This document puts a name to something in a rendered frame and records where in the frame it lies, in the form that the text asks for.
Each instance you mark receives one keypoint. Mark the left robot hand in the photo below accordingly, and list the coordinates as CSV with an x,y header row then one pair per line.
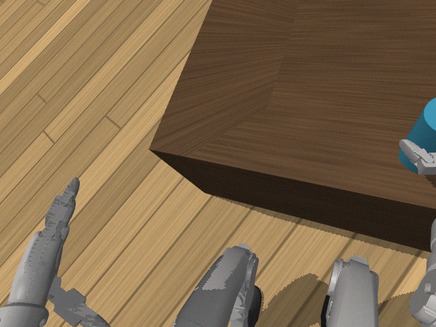
x,y
36,278

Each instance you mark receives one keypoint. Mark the left robot arm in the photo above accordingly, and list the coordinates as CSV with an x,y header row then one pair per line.
x,y
23,315

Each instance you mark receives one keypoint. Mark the left robot foot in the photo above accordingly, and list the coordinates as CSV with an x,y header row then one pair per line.
x,y
254,310

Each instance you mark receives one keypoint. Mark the right robot hand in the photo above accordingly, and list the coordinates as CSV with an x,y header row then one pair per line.
x,y
425,162

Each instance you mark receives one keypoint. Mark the right robot arm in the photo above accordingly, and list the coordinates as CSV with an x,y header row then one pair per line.
x,y
422,304

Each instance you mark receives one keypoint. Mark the can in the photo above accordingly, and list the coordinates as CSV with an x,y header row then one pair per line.
x,y
423,134

